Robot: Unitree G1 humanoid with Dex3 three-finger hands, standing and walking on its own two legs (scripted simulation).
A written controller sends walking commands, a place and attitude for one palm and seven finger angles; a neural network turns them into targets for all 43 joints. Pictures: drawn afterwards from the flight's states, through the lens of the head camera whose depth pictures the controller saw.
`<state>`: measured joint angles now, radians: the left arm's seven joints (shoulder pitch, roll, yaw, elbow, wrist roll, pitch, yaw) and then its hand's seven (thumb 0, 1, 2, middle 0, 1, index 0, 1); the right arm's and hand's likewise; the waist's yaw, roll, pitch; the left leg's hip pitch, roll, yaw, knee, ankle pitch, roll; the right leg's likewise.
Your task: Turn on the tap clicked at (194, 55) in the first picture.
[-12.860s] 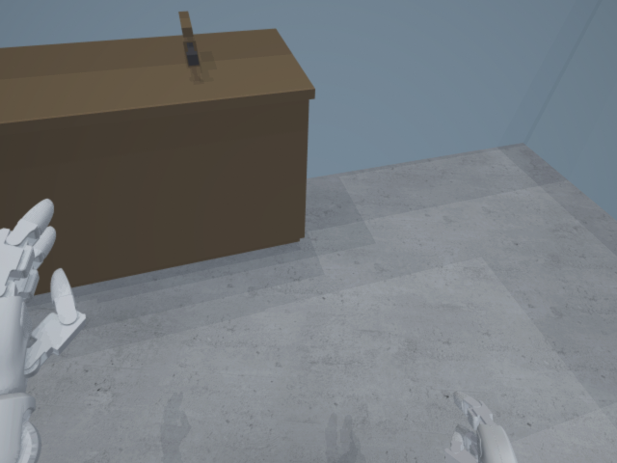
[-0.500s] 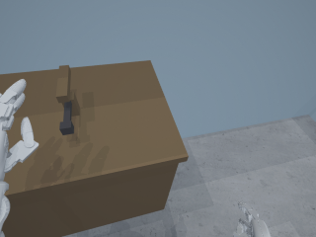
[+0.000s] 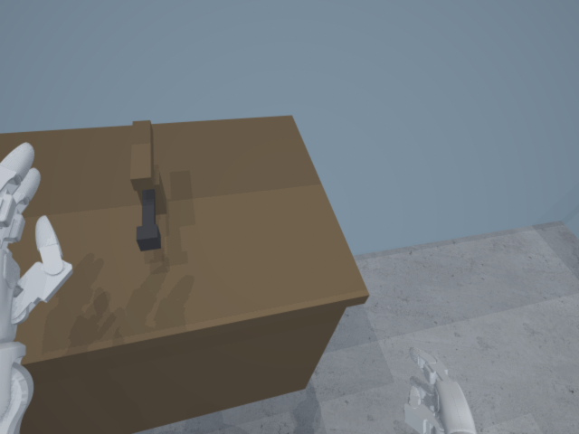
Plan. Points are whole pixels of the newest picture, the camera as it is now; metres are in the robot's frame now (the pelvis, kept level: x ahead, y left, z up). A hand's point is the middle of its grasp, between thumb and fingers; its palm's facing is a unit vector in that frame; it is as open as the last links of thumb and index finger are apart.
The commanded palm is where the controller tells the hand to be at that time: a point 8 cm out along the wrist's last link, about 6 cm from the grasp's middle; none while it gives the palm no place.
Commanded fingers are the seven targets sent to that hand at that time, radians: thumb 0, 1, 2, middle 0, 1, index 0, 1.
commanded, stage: come to a stop and stand still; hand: left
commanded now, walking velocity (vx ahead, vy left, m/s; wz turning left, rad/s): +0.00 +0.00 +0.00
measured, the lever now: (148, 237) +0.35 +0.25 +0.04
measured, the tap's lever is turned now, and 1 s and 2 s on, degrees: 0 0 0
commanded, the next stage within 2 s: look again from close up in 0.10 s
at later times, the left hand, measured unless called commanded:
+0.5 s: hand (69, 282) +0.21 +0.25 +0.16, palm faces +0.39 -0.85 -0.35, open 7.4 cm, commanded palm +0.15 +0.28 +0.18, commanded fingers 0.00 0.90 0.90 -0.20 -0.30 -0.20 -0.30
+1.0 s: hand (130, 279) +0.22 +0.19 +0.16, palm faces +0.35 -0.86 -0.37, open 7.4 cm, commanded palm +0.16 +0.23 +0.18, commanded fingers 0.00 0.90 0.90 -0.20 -0.30 -0.20 -0.30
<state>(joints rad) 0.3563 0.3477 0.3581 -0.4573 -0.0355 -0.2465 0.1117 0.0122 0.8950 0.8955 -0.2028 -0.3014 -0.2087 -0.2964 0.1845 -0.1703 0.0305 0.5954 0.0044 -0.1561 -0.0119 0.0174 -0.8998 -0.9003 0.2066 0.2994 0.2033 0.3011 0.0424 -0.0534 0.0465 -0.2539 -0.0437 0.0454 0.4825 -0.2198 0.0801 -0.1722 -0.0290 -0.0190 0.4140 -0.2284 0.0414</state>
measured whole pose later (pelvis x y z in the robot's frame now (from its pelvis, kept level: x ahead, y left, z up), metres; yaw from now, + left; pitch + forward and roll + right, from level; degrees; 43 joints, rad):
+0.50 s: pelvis -0.01 +0.00 +0.00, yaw +0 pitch -1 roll -2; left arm 0.41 0.36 0.35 -0.45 -0.03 -0.22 0.11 0.01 0.89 0.90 -0.20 -0.30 -0.21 -0.30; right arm 0.21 -0.19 0.02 0.59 0.01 -0.11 -0.03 0.02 -0.90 -0.90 0.21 0.30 0.20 0.30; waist 0.02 -0.02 0.06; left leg -0.24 -0.04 0.04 0.46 -0.20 0.08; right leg -0.15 -0.02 -0.02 0.38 -0.20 0.04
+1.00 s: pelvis +0.00 -0.05 +0.00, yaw -1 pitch -1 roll -1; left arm 0.43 0.37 0.36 -0.50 -0.06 -0.17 0.09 0.01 0.89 0.90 -0.20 -0.30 -0.21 -0.30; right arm 0.19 -0.18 0.00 0.55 0.02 -0.09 -0.01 0.02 -0.90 -0.90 0.21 0.30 0.20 0.30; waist 0.01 -0.02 0.06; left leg -0.26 0.03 0.02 0.49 -0.21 0.01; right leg -0.18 0.04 -0.03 0.41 -0.22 -0.02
